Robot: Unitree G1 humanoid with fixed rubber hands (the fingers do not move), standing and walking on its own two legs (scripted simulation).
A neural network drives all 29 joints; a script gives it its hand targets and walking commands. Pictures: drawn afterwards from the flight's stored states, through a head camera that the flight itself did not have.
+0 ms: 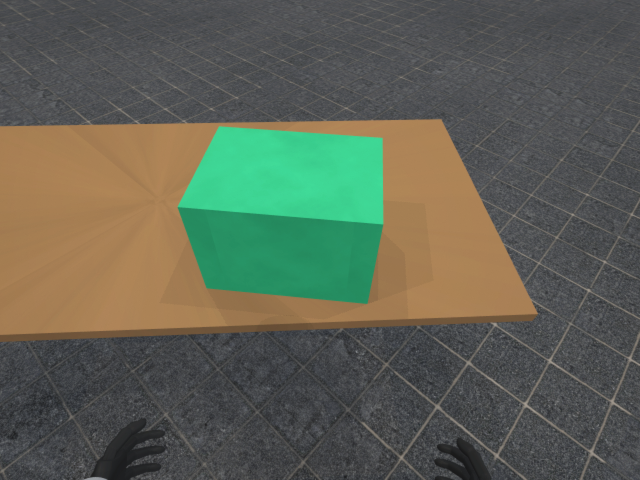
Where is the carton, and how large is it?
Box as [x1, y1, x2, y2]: [178, 126, 382, 303]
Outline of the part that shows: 219,126 178,205 180,215 206,287 367,303 382,228 382,138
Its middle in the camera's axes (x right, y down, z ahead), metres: -0.05 -0.05 +0.70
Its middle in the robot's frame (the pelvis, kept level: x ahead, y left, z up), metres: +0.57 +0.09 -0.02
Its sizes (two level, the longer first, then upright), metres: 0.299 0.218 0.206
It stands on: a table, 0.65 m high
